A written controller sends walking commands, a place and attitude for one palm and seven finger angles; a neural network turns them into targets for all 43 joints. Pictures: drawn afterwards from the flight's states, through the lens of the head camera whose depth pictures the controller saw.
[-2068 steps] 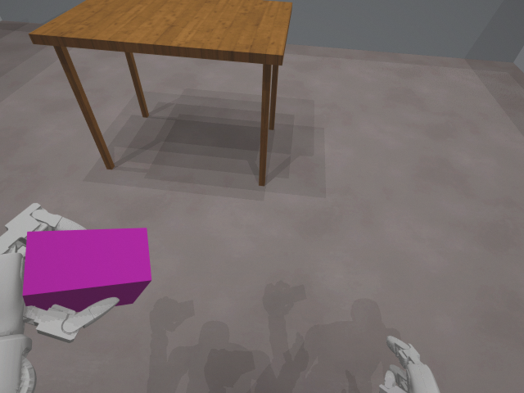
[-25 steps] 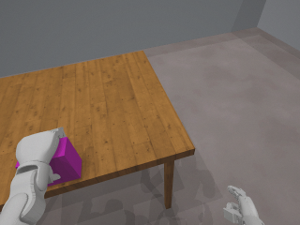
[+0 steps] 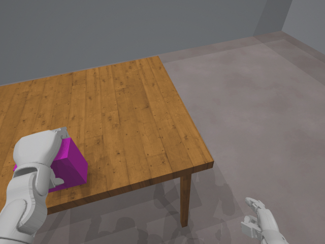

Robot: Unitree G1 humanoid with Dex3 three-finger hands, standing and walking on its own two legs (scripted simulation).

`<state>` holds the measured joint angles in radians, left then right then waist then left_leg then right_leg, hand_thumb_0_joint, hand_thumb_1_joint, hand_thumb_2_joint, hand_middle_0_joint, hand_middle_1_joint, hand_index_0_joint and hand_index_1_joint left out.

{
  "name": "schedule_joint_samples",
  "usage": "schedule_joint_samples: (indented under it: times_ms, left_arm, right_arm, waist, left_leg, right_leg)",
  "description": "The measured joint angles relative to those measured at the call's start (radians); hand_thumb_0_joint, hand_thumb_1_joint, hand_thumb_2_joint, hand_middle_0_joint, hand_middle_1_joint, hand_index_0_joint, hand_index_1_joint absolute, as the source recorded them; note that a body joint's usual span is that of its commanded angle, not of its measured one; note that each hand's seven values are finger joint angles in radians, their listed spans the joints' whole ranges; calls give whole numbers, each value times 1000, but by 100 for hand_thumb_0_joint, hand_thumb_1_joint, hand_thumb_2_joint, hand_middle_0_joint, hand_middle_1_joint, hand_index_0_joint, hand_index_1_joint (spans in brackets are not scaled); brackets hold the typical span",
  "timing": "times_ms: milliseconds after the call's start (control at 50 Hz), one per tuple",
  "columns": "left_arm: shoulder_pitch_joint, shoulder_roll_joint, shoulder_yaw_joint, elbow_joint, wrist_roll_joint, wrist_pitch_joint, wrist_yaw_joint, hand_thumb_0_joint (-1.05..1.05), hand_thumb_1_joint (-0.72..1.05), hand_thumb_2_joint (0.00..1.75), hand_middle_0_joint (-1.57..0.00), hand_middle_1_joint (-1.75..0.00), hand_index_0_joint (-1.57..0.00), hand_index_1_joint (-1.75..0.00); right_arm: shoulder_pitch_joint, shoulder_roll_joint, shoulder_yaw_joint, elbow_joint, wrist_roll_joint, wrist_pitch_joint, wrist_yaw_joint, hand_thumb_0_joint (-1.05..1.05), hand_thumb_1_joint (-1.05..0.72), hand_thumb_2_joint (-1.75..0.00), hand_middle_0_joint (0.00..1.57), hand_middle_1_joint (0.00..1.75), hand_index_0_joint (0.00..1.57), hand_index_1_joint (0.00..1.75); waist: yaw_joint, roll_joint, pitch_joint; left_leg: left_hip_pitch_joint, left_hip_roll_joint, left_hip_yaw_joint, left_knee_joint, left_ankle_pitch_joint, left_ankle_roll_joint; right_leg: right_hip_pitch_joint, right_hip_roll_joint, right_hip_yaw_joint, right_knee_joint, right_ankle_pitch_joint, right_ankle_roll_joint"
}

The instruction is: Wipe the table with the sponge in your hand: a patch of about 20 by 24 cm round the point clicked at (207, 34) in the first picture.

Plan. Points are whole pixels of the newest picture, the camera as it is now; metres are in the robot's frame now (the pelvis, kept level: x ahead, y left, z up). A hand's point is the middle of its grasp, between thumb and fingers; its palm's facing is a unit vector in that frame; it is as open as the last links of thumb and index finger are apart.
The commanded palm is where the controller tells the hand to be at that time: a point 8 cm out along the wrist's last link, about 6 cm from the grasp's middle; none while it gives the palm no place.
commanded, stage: lift the sponge slowly off the table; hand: left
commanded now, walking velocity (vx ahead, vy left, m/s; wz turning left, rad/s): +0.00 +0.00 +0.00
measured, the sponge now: (58, 170) +0.24 +0.31 +0.05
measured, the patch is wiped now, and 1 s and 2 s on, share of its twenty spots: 1.00 1.00 1.00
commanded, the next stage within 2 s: bring the sponge back beside the body in 0.92 s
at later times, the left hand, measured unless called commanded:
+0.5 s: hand (46, 154) +0.24 +0.31 +0.13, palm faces +0.05 -0.05 -1.00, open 10.3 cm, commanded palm +0.21 +0.31 +0.20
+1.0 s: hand (48, 143) +0.26 +0.30 +0.15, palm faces +0.05 -0.03 -1.00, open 10.3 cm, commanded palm +0.22 +0.31 +0.22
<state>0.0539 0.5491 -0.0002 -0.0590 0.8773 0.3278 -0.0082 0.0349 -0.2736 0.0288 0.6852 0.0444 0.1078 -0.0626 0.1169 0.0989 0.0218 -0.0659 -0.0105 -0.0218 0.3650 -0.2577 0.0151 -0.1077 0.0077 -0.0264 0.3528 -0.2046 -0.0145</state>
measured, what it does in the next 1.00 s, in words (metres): stands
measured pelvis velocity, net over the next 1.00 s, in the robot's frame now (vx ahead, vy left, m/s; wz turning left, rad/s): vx -0.01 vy -0.01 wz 0.00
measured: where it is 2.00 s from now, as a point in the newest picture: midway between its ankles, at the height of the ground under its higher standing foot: outside the picture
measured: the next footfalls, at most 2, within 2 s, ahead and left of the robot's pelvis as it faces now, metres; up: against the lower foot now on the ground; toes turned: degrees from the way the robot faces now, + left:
none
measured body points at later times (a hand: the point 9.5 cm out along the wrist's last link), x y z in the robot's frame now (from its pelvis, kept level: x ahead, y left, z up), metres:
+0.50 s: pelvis -0.01 +0.00 +0.00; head -0.01 -0.04 +0.45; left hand +0.23 +0.30 +0.18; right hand +0.24 -0.20 -0.09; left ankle -0.04 +0.11 -0.75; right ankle -0.01 -0.11 -0.75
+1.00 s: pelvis -0.01 -0.01 +0.00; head -0.01 -0.06 +0.45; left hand +0.25 +0.30 +0.20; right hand +0.23 -0.22 -0.10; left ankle -0.04 +0.11 -0.75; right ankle -0.01 -0.11 -0.75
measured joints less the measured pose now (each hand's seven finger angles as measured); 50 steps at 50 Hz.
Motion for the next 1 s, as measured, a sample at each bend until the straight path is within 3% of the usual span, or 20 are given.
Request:
schedule_joint_samples:
  times_ms: [440, 740, 1000]
  left_arm:
    - [-13, 30, -16, -105, -17, 85, -57, -1, -52, 105, -69, -132, -72, -133]
    - [-103, 73, 6, -64, -31, 49, -98, -1, -52, 105, -70, -132, -72, -133]
    - [-116, 78, 4, -65, -42, 84, -123, -1, -52, 105, -70, -132, -73, -133]
  right_arm:
    - [-32, -3, 22, -15, 6, 20, 11, 1, -91, -90, 20, 30, 20, 30]
    - [-22, -9, 26, -18, 5, 9, 3, 1, -91, -90, 20, 30, 20, 30]
    - [-10, -22, 24, -19, 13, 9, 6, 1, -91, -90, 20, 30, 20, 30]
  waist:
    - [12, 14, -3]
    - [0, 11, 7]
    - [-1, 24, 3]
  left_leg:
    - [18, -2, -4, -16, 14, -3]
    - [5, 5, -6, -17, 23, -11]
    - [-10, 3, -6, -6, 19, -11]
  right_leg:
    - [13, -2, -3, -2, 4, -2]
    - [0, 5, -6, -2, 13, -11]
    - [-19, 3, -4, 17, 5, -11]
